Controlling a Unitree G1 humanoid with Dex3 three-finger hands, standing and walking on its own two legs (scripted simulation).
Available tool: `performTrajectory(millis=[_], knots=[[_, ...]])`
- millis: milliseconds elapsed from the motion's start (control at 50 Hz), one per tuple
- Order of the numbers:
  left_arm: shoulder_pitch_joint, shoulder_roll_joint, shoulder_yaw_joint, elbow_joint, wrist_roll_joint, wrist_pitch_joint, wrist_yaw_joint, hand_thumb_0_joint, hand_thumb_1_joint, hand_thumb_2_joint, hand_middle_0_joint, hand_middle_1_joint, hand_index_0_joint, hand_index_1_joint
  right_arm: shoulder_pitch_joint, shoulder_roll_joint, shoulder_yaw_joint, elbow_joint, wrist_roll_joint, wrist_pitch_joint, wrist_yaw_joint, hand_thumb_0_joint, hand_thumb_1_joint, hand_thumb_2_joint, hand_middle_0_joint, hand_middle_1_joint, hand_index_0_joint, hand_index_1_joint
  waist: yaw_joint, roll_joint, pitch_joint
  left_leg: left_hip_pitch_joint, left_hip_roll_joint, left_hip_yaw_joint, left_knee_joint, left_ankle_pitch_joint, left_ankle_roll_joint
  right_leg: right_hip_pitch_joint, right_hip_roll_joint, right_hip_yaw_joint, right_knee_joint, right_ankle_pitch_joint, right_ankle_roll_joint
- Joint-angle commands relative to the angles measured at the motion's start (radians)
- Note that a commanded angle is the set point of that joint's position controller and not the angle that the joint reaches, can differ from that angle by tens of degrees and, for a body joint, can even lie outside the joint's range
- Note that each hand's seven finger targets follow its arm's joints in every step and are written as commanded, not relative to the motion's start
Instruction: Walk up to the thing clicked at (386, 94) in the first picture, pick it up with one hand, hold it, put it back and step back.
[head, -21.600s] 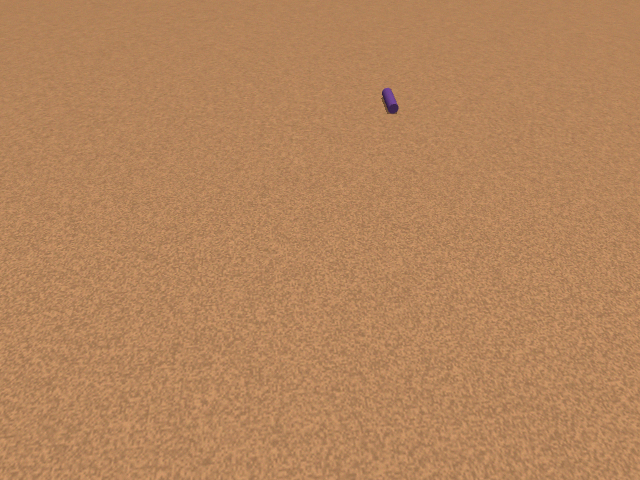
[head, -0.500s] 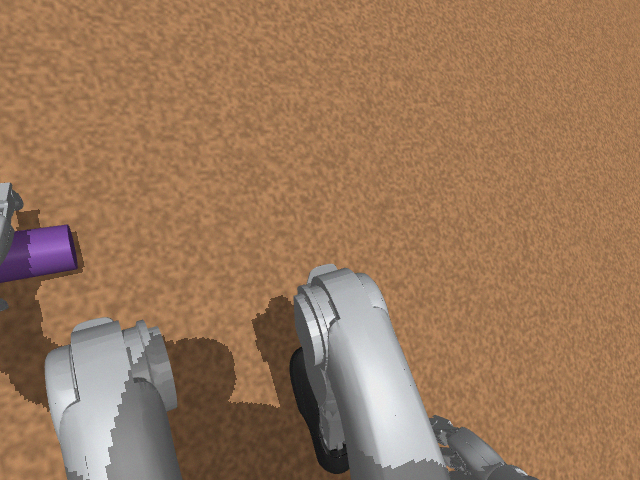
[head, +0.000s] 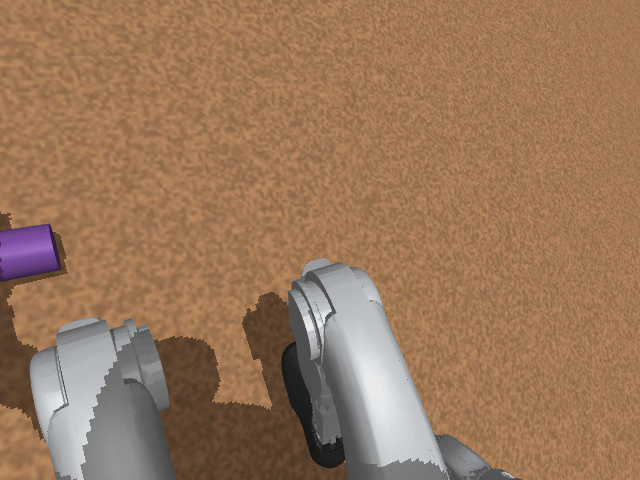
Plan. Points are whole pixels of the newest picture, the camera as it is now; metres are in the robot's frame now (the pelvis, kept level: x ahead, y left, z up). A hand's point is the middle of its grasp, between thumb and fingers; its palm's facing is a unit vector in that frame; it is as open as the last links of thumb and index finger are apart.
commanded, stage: close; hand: left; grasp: from above
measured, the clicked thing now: out of the picture +0.41 +0.32 -0.26
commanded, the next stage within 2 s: settle in 1.76 s
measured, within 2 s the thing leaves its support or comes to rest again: neither
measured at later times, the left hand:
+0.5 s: hand out of the picture +0.40 +0.31 -0.25, palm faces -0.47 -0.16 -0.87, open 12.2 cm
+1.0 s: hand out of the picture +0.40 +0.30 -0.25, palm faces -0.45 -0.16 -0.88, open 10.3 cm
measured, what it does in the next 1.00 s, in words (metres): stands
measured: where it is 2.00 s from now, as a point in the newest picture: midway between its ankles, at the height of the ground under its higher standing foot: (237, 470)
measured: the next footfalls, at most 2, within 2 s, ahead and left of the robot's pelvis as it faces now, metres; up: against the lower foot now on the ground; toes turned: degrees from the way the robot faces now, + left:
none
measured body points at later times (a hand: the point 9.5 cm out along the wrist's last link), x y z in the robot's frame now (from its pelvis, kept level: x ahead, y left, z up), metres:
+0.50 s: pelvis +0.00 +0.00 +0.00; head +0.24 +0.13 +0.35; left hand +0.42 +0.31 -0.20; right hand +0.07 -0.26 -0.06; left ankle +0.05 +0.12 -0.25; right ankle +0.11 -0.15 -0.25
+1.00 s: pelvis +0.00 +0.00 +0.00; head +0.24 +0.13 +0.35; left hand +0.42 +0.31 -0.20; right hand +0.07 -0.26 -0.06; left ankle +0.05 +0.12 -0.25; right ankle +0.11 -0.15 -0.25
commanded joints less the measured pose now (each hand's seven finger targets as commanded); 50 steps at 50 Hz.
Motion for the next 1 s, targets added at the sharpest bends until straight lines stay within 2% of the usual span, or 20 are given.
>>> performTrajectory(millis=[0, 80, 100, 120, 160, 240, 260, 280, 380, 420, 440, 460, 580, 620, 660, 700, 780, 800, 920, 980], knots=[[-0.263, 0.176, -0.012, -0.072, 0.011, 0.035, 0.096, 0.000, -0.287, 0.928, -0.131, -1.079, -0.186, -1.022, 0.114, -0.350, -0.102, -0.010, -0.007, -0.023, -0.001, 0.000, -0.887, -0.892, 0.200, 0.299, 0.200, 0.299, -0.041, 0.440, -0.567, 0.485, 0.031, 0.134, -0.310, 0.240, 0.017, 0.252, 0.021, -0.210, -0.161, 0.256, -0.078], [-0.266, 0.192, 0.004, -0.018, 0.002, 0.098, 0.107, 0.000, -0.288, 0.883, -0.129, -1.061, -0.189, -0.998, 0.104, -0.357, -0.101, -0.017, 0.000, -0.048, 0.014, 0.000, -0.887, -0.893, 0.200, 0.300, 0.200, 0.300, -0.046, 0.434, -0.505, 0.449, 0.033, 0.111, -0.331, 0.179, 0.018, 0.188, 0.012, -0.214, -0.153, 0.200, -0.076], [-0.275, 0.208, 0.012, -0.043, -0.004, 0.107, 0.106, 0.000, -0.298, 0.863, -0.124, -1.042, -0.183, -0.980, 0.111, -0.369, -0.109, -0.010, -0.001, -0.049, 0.015, 0.000, -0.886, -0.893, 0.200, 0.300, 0.200, 0.300, -0.043, 0.440, -0.533, 0.459, 0.034, 0.106, -0.343, 0.178, 0.017, 0.198, 0.013, -0.212, -0.160, 0.194, -0.075], [-0.278, 0.186, 0.009, -0.010, -0.017, 0.117, 0.094, 0.000, -0.299, 0.878, -0.130, -1.044, -0.185, -0.987, 0.100, -0.361, -0.101, -0.018, 0.003, -0.057, 0.019, 0.000, -0.887, -0.894, 0.200, 0.300, 0.200, 0.300, -0.053, 0.433, -0.495, 0.441, 0.033, 0.105, -0.331, 0.170, 0.016, 0.179, 0.007, -0.211, -0.148, 0.194, -0.072], [-0.280, 0.204, 0.030, -0.012, -0.041, 0.124, 0.077, 0.000, -0.291, 0.828, -0.117, -1.043, -0.184, -0.973, 0.116, -0.365, -0.098, -0.020, 0.001, -0.058, 0.021, 0.000, -0.888, -0.893, 0.200, 0.300, 0.200, 0.300, -0.051, 0.444, -0.526, 0.447, 0.033, 0.105, -0.340, 0.192, 0.018, 0.221, 0.012, -0.208, -0.160, 0.216, -0.071], [-0.288, 0.213, 0.023, -0.032, -0.068, 0.116, 0.023, 0.000, -0.291, 0.839, -0.147, -1.013, -0.199, -0.959, 0.122, -0.361, -0.088, -0.021, 0.004, -0.067, 0.019, 0.000, -0.890, -0.896, 0.200, 0.300, 0.200, 0.300, -0.054, 0.448, -0.553, 0.448, 0.030, 0.117, -0.322, 0.208, 0.024, 0.263, 0.012, -0.203, -0.169, 0.237, -0.070], [-0.289, 0.199, 0.011, -0.021, -0.072, 0.110, 0.007, 0.000, -0.281, 0.831, -0.160, -1.005, -0.211, -0.951, 0.120, -0.355, -0.079, -0.030, 0.006, -0.073, 0.021, 0.000, -0.891, -0.897, 0.200, 0.300, 0.200, 0.300, -0.067, 0.440, -0.534, 0.452, 0.030, 0.118, -0.306, 0.208, 0.024, 0.257, 0.007, -0.207, -0.156, 0.245, -0.065], [-0.306, 0.233, 0.023, -0.068, -0.077, 0.095, 0.003, 0.000, -0.271, 0.811, -0.160, -1.001, -0.217, -0.943, 0.138, -0.365, -0.083, -0.022, 0.004, -0.068, 0.017, 0.000, -0.890, -0.896, 0.200, 0.300, 0.200, 0.300, -0.055, 0.466, -0.585, 0.471, 0.031, 0.115, -0.325, 0.236, 0.022, 0.293, 0.014, -0.207, -0.168, 0.260, -0.069], [-0.269, 0.181, -0.023, -0.047, -0.078, 0.047, -0.012, 0.000, -0.206, 0.840, -0.208, -1.005, -0.262, -0.949, 0.135, -0.354, -0.065, -0.036, 0.005, -0.060, 0.015, 0.000, -0.890, -0.896, 0.200, 0.299, 0.200, 0.299, -0.071, 0.454, -0.557, 0.497, 0.034, 0.110, -0.307, 0.279, 0.015, 0.306, 0.012, -0.221, -0.149, 0.304, -0.070], [-0.277, 0.202, -0.015, -0.072, -0.071, 0.038, 0.001, 0.000, -0.182, 0.827, -0.223, -1.006, -0.280, -0.946, 0.139, -0.362, -0.067, -0.029, 0.000, -0.057, 0.016, 0.000, -0.890, -0.895, 0.200, 0.299, 0.200, 0.299, -0.058, 0.488, -0.584, 0.530, 0.036, 0.105, -0.323, 0.297, 0.009, 0.306, 0.016, -0.223, -0.153, 0.309, -0.073], [-0.271, 0.183, -0.024, -0.042, -0.073, 0.036, 0.001, 0.000, -0.166, 0.834, -0.246, -0.991, -0.297, -0.938, 0.138, -0.360, -0.062, -0.037, -0.001, -0.058, 0.019, 0.000, -0.890, -0.896, 0.200, 0.299, 0.200, 0.299, -0.074, 0.478, -0.553, 0.515, 0.037, 0.104, -0.317, 0.288, 0.009, 0.293, 0.011, -0.228, -0.145, 0.308, -0.073], [-0.272, 0.181, -0.031, -0.056, -0.070, 0.032, 0.004, 0.000, -0.155, 0.823, -0.246, -0.995, -0.303, -0.936, 0.143, -0.361, -0.058, -0.036, -0.003, -0.058, 0.021, 0.000, -0.889, -0.895, 0.200, 0.299, 0.200, 0.299, -0.070, 0.473, -0.557, 0.515, 0.037, 0.108, -0.318, 0.289, 0.011, 0.307, 0.015, -0.226, -0.155, 0.309, -0.074], [-0.254, 0.187, -0.028, -0.066, -0.048, 0.039, 0.055, 0.000, -0.077, 0.803, -0.265, -1.047, -0.345, -0.964, 0.118, -0.359, -0.058, -0.028, -0.005, -0.060, 0.021, 0.000, -0.890, -0.895, 0.200, 0.299, 0.200, 0.299, -0.051, 0.450, -0.561, 0.487, 0.036, 0.113, -0.310, 0.260, 0.014, 0.302, 0.018, -0.221, -0.170, 0.290, -0.080], [-0.269, 0.205, -0.006, -0.068, -0.041, 0.047, 0.074, 0.000, -0.066, 0.800, -0.272, -1.038, -0.351, -0.955, 0.143, -0.373, -0.064, -0.024, -0.011, -0.061, 0.025, 0.000, -0.890, -0.894, 0.200, 0.299, 0.200, 0.299, -0.066, 0.470, -0.568, 0.504, 0.037, 0.109, -0.319, 0.280, 0.010, 0.295, 0.015, -0.225, -0.165, 0.303, -0.077], [-0.267, 0.209, -0.003, -0.069, -0.038, 0.063, 0.086, 0.000, -0.035, 0.788, -0.288, -1.051, -0.374, -0.962, 0.121, -0.367, -0.067, -0.019, -0.007, -0.064, 0.026, 0.000, -0.891, -0.895, 0.200, 0.299, 0.200, 0.299, -0.053, 0.456, -0.567, 0.488, 0.038, 0.108, -0.316, 0.267, 0.011, 0.296, 0.016, -0.221, -0.166, 0.291, -0.079], [-0.275, 0.214, 0.003, -0.058, -0.033, 0.079, 0.090, 0.000, -0.003, 0.791, -0.301, -1.060, -0.392, -0.966, 0.118, -0.369, -0.068, -0.023, -0.005, -0.071, 0.032, 0.000, -0.890, -0.894, 0.200, 0.299, 0.200, 0.299, -0.061, 0.453, -0.544, 0.478, 0.038, 0.105, -0.317, 0.247, 0.012, 0.276, 0.012, -0.222, -0.162, 0.271, -0.076], [-0.294, 0.209, -0.003, -0.036, -0.056, 0.104, 0.067, 0.000, 0.004, 0.730, -0.310, -1.022, -0.404, -0.925, 0.121, -0.381, -0.077, -0.026, 0.006, -0.091, 0.037, 0.000, -0.891, -0.895, 0.200, 0.299, 0.200, 0.299, -0.076, 0.436, -0.506, 0.442, 0.035, 0.114, -0.310, 0.203, 0.020, 0.264, 0.009, -0.211, -0.178, 0.235, -0.072], [-0.311, 0.246, 0.025, -0.060, -0.061, 0.105, 0.068, 0.000, 0.009, 0.720, -0.318, -1.010, -0.410, -0.915, 0.141, -0.388, -0.079, -0.017, 0.003, -0.087, 0.033, 0.000, -0.891, -0.895, 0.200, 0.299, 0.200, 0.299, -0.067, 0.443, -0.551, 0.452, 0.036, 0.111, -0.325, 0.214, 0.020, 0.294, 0.014, -0.208, -0.193, 0.241, -0.076], [-0.287, 0.210, -0.007, -0.030, -0.080, 0.095, 0.013, 0.000, 0.045, 0.706, -0.349, -0.987, -0.438, -0.894, 0.125, -0.373, -0.066, -0.031, 0.013, -0.095, 0.029, 0.000, -0.891, -0.896, 0.200, 0.299, 0.200, 0.299, -0.069, 0.426, -0.541, 0.445, 0.035, 0.109, -0.308, 0.216, 0.021, 0.296, 0.009, -0.212, -0.171, 0.253, -0.072], [-0.291, 0.236, -0.003, -0.040, -0.080, 0.079, 0.009, 0.000, 0.061, 0.661, -0.354, -0.970, -0.451, -0.871, 0.135, -0.376, -0.063, -0.030, 0.013, -0.083, 0.021, 0.000, -0.891, -0.896, 0.200, 0.299, 0.200, 0.299, -0.060, 0.448, -0.569, 0.458, 0.036, 0.108, -0.316, 0.238, 0.019, 0.314, 0.015, -0.210, -0.179, 0.269, -0.078]])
